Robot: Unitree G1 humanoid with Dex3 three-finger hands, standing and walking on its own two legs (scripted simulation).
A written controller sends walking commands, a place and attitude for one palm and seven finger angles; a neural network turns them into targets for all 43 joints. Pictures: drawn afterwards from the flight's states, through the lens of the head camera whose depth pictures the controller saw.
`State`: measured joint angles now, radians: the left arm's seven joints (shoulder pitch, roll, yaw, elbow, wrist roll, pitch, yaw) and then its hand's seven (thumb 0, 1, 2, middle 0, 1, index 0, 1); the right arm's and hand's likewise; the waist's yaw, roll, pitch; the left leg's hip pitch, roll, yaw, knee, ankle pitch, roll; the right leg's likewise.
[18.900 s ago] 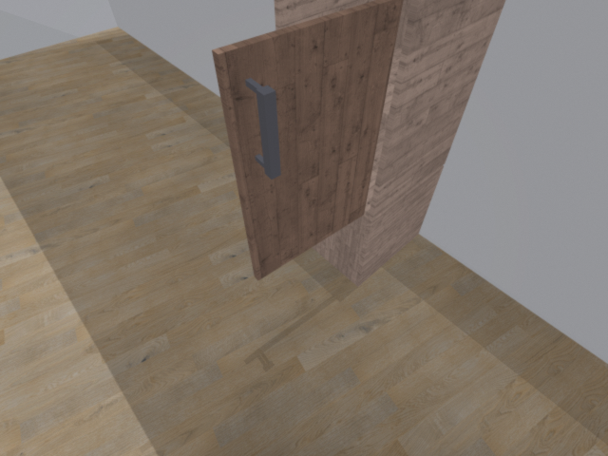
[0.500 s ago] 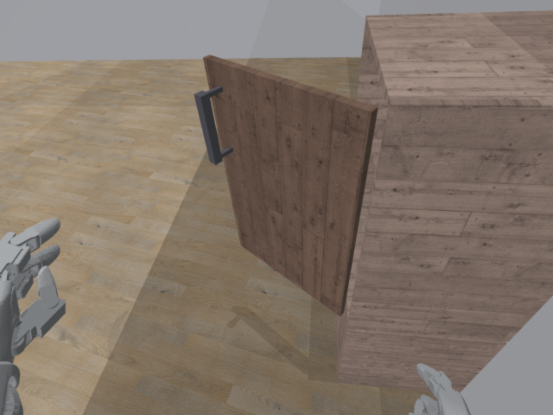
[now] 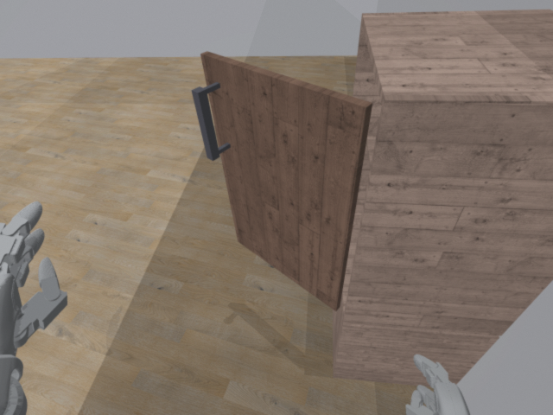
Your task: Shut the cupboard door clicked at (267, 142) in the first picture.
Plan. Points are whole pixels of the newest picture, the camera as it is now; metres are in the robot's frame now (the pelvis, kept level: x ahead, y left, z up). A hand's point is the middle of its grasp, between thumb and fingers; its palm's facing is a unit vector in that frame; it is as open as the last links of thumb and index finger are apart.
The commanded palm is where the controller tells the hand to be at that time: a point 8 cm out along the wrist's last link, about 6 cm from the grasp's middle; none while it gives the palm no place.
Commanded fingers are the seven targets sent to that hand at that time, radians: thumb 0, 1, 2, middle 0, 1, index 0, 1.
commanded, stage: step back with the hand held close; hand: left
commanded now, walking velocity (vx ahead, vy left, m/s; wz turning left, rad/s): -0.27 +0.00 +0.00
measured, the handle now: (213, 122) +0.66 +0.22 +0.11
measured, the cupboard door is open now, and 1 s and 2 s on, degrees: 55 55 55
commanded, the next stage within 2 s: stop stepping back and stand still in 1.54 s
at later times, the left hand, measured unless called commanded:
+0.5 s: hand (15, 330) +0.15 +0.29 +0.16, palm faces +0.41 -0.78 -0.47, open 7.4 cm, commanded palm +0.09 +0.33 +0.17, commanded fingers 0.00 0.90 0.90 -0.20 -0.30 -0.20 -0.30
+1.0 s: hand out of the picture +0.10 +0.29 +0.16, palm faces +0.45 -0.79 -0.43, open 7.4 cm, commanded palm +0.03 +0.34 +0.17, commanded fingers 0.00 0.90 0.90 -0.20 -0.30 -0.20 -0.30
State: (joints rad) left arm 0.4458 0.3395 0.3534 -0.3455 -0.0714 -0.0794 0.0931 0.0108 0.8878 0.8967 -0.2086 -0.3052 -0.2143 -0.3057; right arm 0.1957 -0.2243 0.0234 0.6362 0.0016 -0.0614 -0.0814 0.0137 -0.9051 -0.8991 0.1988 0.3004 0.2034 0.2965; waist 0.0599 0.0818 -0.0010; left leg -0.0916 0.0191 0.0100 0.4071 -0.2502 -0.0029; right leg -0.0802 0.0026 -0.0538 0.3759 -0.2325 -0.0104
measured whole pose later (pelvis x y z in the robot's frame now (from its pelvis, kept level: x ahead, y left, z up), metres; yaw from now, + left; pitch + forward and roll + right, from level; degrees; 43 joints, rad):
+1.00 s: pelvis -0.10 +0.03 -0.02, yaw +2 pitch +1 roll -2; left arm 0.52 0.42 0.42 -0.53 -0.04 -0.25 0.16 0.01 0.88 0.90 -0.21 -0.30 -0.22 -0.31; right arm 0.21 -0.23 -0.01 0.61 0.00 -0.02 -0.07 0.01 -0.90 -0.90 0.20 0.30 0.20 0.30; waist -0.01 -0.01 -0.01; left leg -0.45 -0.01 -0.01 0.65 -0.23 0.02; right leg -0.41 0.00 0.00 0.57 -0.19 0.02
